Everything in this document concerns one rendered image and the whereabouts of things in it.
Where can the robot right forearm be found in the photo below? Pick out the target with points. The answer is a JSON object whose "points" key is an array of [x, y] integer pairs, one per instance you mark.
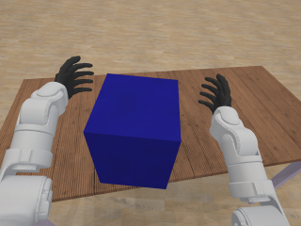
{"points": [[239, 145]]}

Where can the right robot upper arm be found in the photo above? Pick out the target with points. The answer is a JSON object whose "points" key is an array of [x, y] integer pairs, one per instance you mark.
{"points": [[265, 215]]}

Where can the carton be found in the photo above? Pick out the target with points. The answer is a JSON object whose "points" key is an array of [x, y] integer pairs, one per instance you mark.
{"points": [[133, 132]]}

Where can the left robot upper arm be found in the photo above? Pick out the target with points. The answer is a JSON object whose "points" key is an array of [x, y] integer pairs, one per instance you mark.
{"points": [[25, 199]]}

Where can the table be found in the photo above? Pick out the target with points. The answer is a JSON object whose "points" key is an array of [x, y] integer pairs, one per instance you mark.
{"points": [[262, 103]]}

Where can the robot right hand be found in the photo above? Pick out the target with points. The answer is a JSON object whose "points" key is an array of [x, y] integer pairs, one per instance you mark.
{"points": [[222, 93]]}

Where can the robot left hand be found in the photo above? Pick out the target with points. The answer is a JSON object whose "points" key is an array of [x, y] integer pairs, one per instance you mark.
{"points": [[68, 72]]}

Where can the robot left forearm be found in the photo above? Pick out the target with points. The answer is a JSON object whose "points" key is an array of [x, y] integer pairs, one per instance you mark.
{"points": [[34, 132]]}

